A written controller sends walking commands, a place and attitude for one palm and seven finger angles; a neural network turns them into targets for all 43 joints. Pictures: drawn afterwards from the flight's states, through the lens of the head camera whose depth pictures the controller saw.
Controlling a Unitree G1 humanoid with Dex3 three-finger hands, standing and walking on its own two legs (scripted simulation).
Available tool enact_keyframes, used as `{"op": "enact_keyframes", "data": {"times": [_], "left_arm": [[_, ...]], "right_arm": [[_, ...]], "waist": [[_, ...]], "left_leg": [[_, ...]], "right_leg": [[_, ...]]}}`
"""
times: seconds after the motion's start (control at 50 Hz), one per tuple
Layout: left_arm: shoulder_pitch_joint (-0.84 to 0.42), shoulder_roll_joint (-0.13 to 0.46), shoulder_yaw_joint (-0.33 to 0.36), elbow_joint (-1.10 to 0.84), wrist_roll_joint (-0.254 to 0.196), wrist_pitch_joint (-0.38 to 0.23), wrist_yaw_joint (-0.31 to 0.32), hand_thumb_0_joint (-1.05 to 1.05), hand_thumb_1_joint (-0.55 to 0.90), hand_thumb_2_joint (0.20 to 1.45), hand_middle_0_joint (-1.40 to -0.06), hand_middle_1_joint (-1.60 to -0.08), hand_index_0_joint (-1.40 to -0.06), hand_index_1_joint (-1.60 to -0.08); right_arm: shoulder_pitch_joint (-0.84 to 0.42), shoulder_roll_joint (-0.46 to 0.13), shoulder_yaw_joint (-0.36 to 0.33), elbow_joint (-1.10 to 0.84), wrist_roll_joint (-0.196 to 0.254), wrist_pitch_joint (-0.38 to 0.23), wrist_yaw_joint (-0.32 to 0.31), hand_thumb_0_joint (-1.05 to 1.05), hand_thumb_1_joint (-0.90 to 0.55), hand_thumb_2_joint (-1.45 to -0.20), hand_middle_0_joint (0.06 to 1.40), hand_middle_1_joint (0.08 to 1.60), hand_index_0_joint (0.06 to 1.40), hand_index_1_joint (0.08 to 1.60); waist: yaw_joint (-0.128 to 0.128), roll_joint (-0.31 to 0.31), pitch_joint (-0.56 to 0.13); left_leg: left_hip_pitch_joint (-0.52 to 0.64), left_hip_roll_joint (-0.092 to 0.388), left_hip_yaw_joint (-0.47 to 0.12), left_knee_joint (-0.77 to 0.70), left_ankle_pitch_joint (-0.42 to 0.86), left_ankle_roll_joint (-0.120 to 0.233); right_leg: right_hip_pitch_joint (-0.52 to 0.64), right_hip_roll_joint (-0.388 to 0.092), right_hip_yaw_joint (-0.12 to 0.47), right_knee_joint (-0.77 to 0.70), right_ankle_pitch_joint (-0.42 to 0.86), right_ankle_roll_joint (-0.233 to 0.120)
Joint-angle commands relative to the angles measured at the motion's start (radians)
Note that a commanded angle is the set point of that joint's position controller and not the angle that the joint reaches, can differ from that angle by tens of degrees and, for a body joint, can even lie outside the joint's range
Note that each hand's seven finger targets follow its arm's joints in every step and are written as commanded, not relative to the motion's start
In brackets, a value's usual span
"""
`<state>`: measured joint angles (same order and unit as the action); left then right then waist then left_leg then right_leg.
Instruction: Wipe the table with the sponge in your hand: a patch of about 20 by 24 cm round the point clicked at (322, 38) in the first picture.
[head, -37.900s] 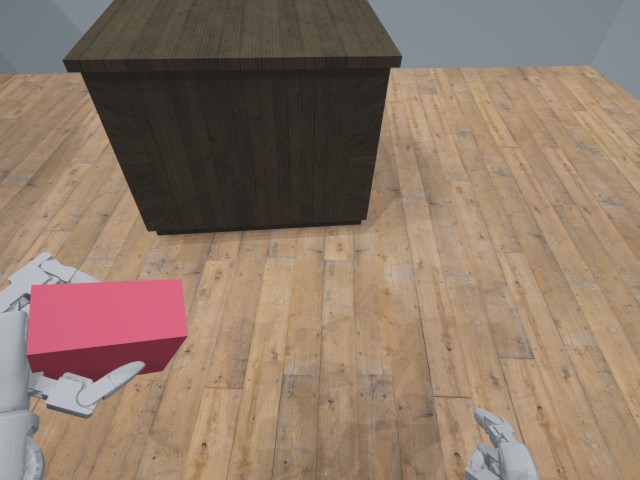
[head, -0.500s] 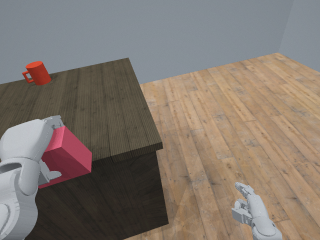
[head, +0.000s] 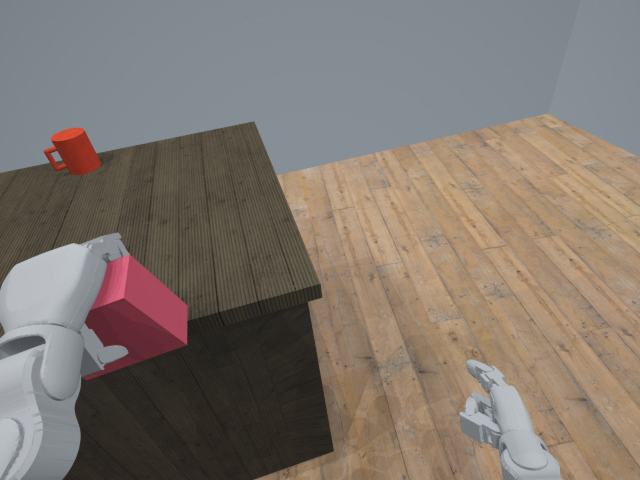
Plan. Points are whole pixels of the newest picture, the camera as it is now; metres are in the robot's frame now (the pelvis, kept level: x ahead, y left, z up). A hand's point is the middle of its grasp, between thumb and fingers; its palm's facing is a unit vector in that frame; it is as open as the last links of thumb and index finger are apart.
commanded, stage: step back with the hand held close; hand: left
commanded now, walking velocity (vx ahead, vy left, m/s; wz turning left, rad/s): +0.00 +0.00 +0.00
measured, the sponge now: (117, 328) +0.21 +0.28 +0.14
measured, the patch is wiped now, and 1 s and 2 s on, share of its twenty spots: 1.00 1.00 1.00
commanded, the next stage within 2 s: stop stepping back and stand still in 1.36 s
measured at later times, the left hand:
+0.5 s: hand (100, 289) +0.20 +0.26 +0.21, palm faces +0.40 -0.82 -0.40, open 9.9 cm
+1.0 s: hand out of the picture +0.10 +0.29 +0.23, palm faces +0.52 -0.81 -0.27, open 9.9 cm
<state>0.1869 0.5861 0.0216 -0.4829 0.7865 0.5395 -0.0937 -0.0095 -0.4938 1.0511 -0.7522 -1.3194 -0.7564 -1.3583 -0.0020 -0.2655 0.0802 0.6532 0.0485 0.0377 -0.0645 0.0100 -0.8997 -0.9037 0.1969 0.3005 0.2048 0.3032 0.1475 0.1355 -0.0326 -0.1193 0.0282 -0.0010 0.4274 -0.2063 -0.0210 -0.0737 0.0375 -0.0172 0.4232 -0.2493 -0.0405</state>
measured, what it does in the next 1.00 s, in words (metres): shifts its weight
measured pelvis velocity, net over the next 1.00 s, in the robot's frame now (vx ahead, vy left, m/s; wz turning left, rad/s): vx -0.11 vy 0.04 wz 0.03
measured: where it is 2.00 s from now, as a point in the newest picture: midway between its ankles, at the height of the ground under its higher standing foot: outside the picture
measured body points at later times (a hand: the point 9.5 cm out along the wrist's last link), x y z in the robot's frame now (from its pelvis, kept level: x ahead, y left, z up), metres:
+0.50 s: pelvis -0.02 +0.03 -0.01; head -0.02 +0.04 +0.44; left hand +0.18 +0.31 +0.23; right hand +0.11 -0.24 -0.09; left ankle +0.01 +0.13 -0.74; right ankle +0.00 -0.09 -0.74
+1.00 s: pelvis -0.11 +0.04 -0.02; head -0.13 +0.06 +0.43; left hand +0.06 +0.33 +0.24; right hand +0.08 -0.19 -0.08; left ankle +0.01 +0.13 -0.74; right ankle -0.01 -0.09 -0.74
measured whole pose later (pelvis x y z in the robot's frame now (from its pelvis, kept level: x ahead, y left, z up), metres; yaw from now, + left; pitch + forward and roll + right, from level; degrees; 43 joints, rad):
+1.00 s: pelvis -0.11 +0.04 -0.02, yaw +2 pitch +0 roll -3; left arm 0.27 0.38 0.40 -0.59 -0.02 -0.16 0.16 -0.01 -0.50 1.05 -0.75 -1.32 -0.76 -1.36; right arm 0.19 -0.22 0.02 0.58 0.01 -0.05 -0.06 0.01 -0.90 -0.90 0.20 0.30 0.21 0.30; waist 0.01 0.01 -0.05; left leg -0.51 0.01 -0.01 0.68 -0.28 0.03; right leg -0.41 0.02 -0.05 0.54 -0.17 0.01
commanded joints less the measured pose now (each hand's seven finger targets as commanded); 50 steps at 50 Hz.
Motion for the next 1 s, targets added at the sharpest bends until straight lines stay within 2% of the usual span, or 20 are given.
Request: {"op": "enact_keyframes", "data": {"times": [0.0, 0.02, 0.04, 0.06, 0.08, 0.1, 0.12, 0.16, 0.18, 0.22, 0.28, 0.38, 0.46, 0.58, 0.66, 0.7, 0.76, 0.86, 0.92, 0.98], "left_arm": [[-0.252, 0.241, 0.180, -0.178, 0.048, -0.010, 0.047, 0.000, 0.100, 1.300, -1.200, -1.600, -1.200, -1.600], [-0.222, 0.229, 0.179, -0.144, 0.039, -0.010, 0.048, 0.000, 0.100, 1.300, -1.200, -1.600, -1.200, -1.600], [-0.205, 0.106, 0.062, -0.022, 0.053, 0.005, 0.042, 0.000, 0.100, 1.300, -1.200, -1.600, -1.200, -1.600], [-0.375, 0.070, 0.393, -0.306, -0.765, -0.258, 0.105, 0.000, 0.100, 1.300, -1.200, -1.600, -1.200, -1.600], [-0.298, 0.200, 0.433, -0.191, -0.765, -0.359, 0.145, 0.000, 0.100, 1.300, -1.200, -1.600, -1.200, -1.600], [-0.158, 0.107, 0.436, -0.179, -0.813, -0.422, 0.164, 0.000, 0.100, 1.300, -1.200, -1.600, -1.200, -1.600], [-0.109, 0.085, 0.436, -0.252, -0.826, -0.468, 0.178, 0.000, 0.100, 1.300, -1.200, -1.600, -1.200, -1.600], [-0.029, 0.084, 0.481, -0.361, -0.848, -0.544, 0.207, 0.000, 0.100, 1.300, -1.200, -1.600, -1.200, -1.600], [-0.018, 0.105, 0.513, -0.420, -0.857, -0.575, 0.223, 0.000, 0.100, 1.300, -1.200, -1.600, -1.200, -1.600], [0.094, 0.065, 0.524, -0.423, -0.858, -0.610, 0.239, 0.000, 0.100, 1.300, -1.200, -1.600, -1.200, -1.600], [0.121, 0.073, 0.557, -0.426, -0.857, -0.653, 0.250, 0.000, 0.100, 1.300, -1.200, -1.600, -1.200, -1.600], [0.143, 0.037, 0.543, -0.368, -0.857, -0.701, 0.254, 0.000, 0.100, 1.300, -1.200, -1.600, -1.200, -1.600], [0.143, 0.024, 0.528, -0.360, -0.854, -0.724, 0.257, 0.000, 0.100, 1.300, -1.200, -1.600, -1.200, -1.600], [0.085, 0.040, 0.551, -0.380, -0.840, -0.755, 0.265, 0.000, 0.100, 1.300, -1.200, -1.600, -1.200, -1.600], [0.022, 0.007, 0.524, -0.317, -0.825, -0.762, 0.265, 0.000, 0.100, 1.300, -1.200, -1.600, -1.200, -1.600], [-0.018, -0.002, 0.511, -0.319, -0.820, -0.768, 0.264, 0.000, 0.100, 1.300, -1.200, -1.600, -1.200, -1.600], [-0.040, -0.013, 0.494, -0.291, -0.820, -0.761, 0.263, 0.000, 0.100, 1.300, -1.200, -1.600, -1.200, -1.600], [-0.078, -0.015, 0.470, -0.303, -0.813, -0.758, 0.266, 0.000, 0.100, 1.300, -1.200, -1.600, -1.200, -1.600], [-0.085, -0.007, 0.472, -0.318, -0.813, -0.760, 0.269, 0.000, 0.100, 1.300, -1.200, -1.600, -1.200, -1.600], [-0.084, 0.016, 0.501, -0.354, -0.815, -0.765, 0.272, 0.000, 0.100, 1.300, -1.200, -1.600, -1.200, -1.600]], "right_arm": [[-0.273, -0.067, -0.023, -0.195, -0.001, -0.063, 0.000, 0.000, -0.900, -0.900, 0.200, 0.300, 0.200, 0.300], [-0.262, -0.066, -0.024, -0.186, 0.000, -0.061, 0.000, 0.000, -0.900, -0.900, 0.200, 0.300, 0.200, 0.300], [-0.244, -0.070, -0.020, -0.174, 0.000, -0.059, -0.002, 0.000, -0.900, -0.900, 0.200, 0.300, 0.200, 0.300], [-0.104, -0.087, -0.076, -0.382, 0.003, -0.072, 0.009, 0.000, -0.900, -0.900, 0.200, 0.300, 0.200, 0.300], [-0.054, -0.078, -0.033, -0.307, -0.025, -0.080, 0.009, 0.000, -0.900, -0.900, 0.200, 0.300, 0.200, 0.300], [0.010, -0.077, -0.059, -0.288, -0.023, -0.080, -0.005, 0.000, -0.900, -0.900, 0.200, 0.300, 0.200, 0.300], [0.037, -0.075, -0.061, -0.275, -0.026, -0.079, -0.006, 0.000, -0.900, -0.900, 0.200, 0.300, 0.200, 0.300], [0.061, -0.083, -0.067, -0.262, -0.026, -0.076, -0.014, 0.000, -0.900, -0.900, 0.200, 0.300, 0.200, 0.300], [0.060, -0.098, -0.077, -0.257, -0.025, -0.073, -0.016, 0.000, -0.900, -0.900, 0.200, 0.300, 0.200, 0.300], [0.062, -0.091, -0.085, -0.274, -0.027, -0.074, -0.016, 0.000, -0.900, -0.900, 0.200, 0.300, 0.200, 0.300], [0.074, -0.090, -0.098, -0.271, -0.024, -0.064, -0.011, 0.000, -0.900, -0.900, 0.200, 0.300, 0.200, 0.300], [0.078, -0.097, -0.112, -0.261, -0.021, -0.072, -0.008, 0.000, -0.900, -0.900, 0.200, 0.300, 0.200, 0.300], [0.089, -0.103, -0.115, -0.254, -0.024, -0.087, -0.009, 0.000, -0.900, -0.900, 0.200, 0.300, 0.200, 0.300], [0.085, -0.112, -0.117, -0.247, -0.034, -0.118, -0.018, 0.000, -0.900, -0.900, 0.200, 0.300, 0.200, 0.300], [0.099, -0.108, -0.115, -0.235, -0.038, -0.131, -0.017, 0.000, -0.900, -0.900, 0.200, 0.300, 0.200, 0.300], [0.097, -0.106, -0.113, -0.234, -0.040, -0.139, -0.018, 0.000, -0.900, -0.900, 0.200, 0.300, 0.200, 0.300], [0.100, -0.097, -0.113, -0.228, -0.037, -0.148, -0.015, 0.000, -0.900, -0.900, 0.200, 0.300, 0.200, 0.300], [0.093, -0.097, -0.111, -0.222, -0.038, -0.148, -0.011, 0.000, -0.900, -0.900, 0.200, 0.300, 0.200, 0.300], [0.093, -0.091, -0.111, -0.216, -0.040, -0.141, -0.009, 0.000, -0.900, -0.900, 0.200, 0.300, 0.200, 0.300], [0.087, -0.093, -0.118, -0.218, -0.041, -0.137, -0.009, 0.000, -0.900, -0.900, 0.200, 0.300, 0.200, 0.300]], "waist": [[0.008, -0.060, -0.088], [0.004, -0.062, -0.073], [-0.024, -0.093, -0.008], [-0.112, -0.260, 0.119], [-0.108, -0.356, 0.062], [-0.113, -0.420, 0.007], [-0.122, -0.368, -0.082], [-0.133, -0.126, -0.208], [-0.121, -0.003, -0.230], [-0.120, 0.071, -0.264], [-0.128, -0.035, -0.259], [-0.134, -0.004, -0.215], [-0.141, -0.046, -0.181], [-0.145, -0.027, -0.125], [-0.156, -0.043, -0.076], [-0.158, -0.019, -0.071], [-0.155, -0.066, -0.086], [-0.159, -0.104, -0.071], [-0.163, -0.098, -0.085], [-0.162, -0.041, -0.106]], "left_leg": [[0.006, -0.061, 0.011, -0.046, 0.140, 0.039], [0.006, -0.060, 0.010, -0.052, 0.130, 0.040], [-0.011, -0.061, 0.014, -0.056, 0.113, 0.039], [-0.038, -0.042, -0.013, 0.088, -0.094, 0.071], [-0.041, -0.067, -0.015, 0.159, -0.145, 0.072], [-0.053, -0.054, -0.029, 0.214, -0.120, 0.064], [-0.037, -0.039, -0.038, 0.215, -0.052, 0.057], [-0.006, 0.015, -0.029, 0.104, 0.178, 0.044], [0.012, 0.052, -0.047, 0.078, 0.292, 0.043], [-0.009, 0.081, -0.077, 0.107, 0.524, 0.046], [-0.061, 0.106, -0.109, 0.122, 0.558, 0.040], [-0.167, 0.109, -0.132, 0.084, 0.376, 0.044], [-0.266, 0.097, -0.135, 0.062, 0.170, 0.052], [-0.396, 0.090, -0.158, -0.019, -0.200, 0.068], [-0.486, 0.086, -0.169, -0.032, -0.416, 0.081], [-0.484, 0.090, -0.178, -0.047, -0.441, 0.081], [-0.435, 0.076, -0.152, -0.003, -0.379, 0.073], [-0.388, 0.052, -0.120, 0.072, -0.368, 0.063], [-0.339, 0.053, -0.119, 0.089, -0.344, 0.055], [-0.347, 0.072, -0.137, 0.054, -0.370, 0.057]], "right_leg": [[-0.023, 0.002, 0.078, -0.099, 0.057, 0.013], [-0.028, 0.002, 0.075, -0.109, 0.049, 0.015], [-0.067, 0.004, 0.059, -0.117, 0.044, 0.018], [-0.347, -0.039, 0.179, -0.222, 0.038, 0.033], [-0.358, -0.087, 0.204, -0.221, -0.060, 0.005], [-0.355, -0.151, 0.203, -0.203, -0.005, -0.007], [-0.291, -0.186, 0.193, -0.147, 0.137, -0.017], [-0.138, -0.182, 0.112, 0.015, 0.437, 0.000], [-0.126, -0.161, 0.082, 0.055, 0.432, 0.019], [-0.096, -0.117, 0.049, 0.118, 0.489, 0.036], [-0.096, -0.109, 0.048, 0.134, 0.441, 0.034], [-0.117, -0.091, 0.056, 0.127, 0.303, 0.031], [-0.121, -0.092, 0.075, 0.102, 0.219, 0.028], [-0.136, -0.067, 0.070, 0.096, 0.041, 0.032], [-0.155, -0.066, 0.088, 0.065, -0.136, 0.028], [-0.176, -0.058, 0.076, 0.069, -0.170, 0.029], [-0.206, -0.069, 0.085, 0.044, -0.125, 0.023], [-0.307, -0.112, 0.129, -0.038, -0.218, 0.010], [-0.359, -0.120, 0.112, -0.045, -0.232, 0.012], [-0.352, -0.097, 0.076, 0.002, -0.236, 0.019]]}}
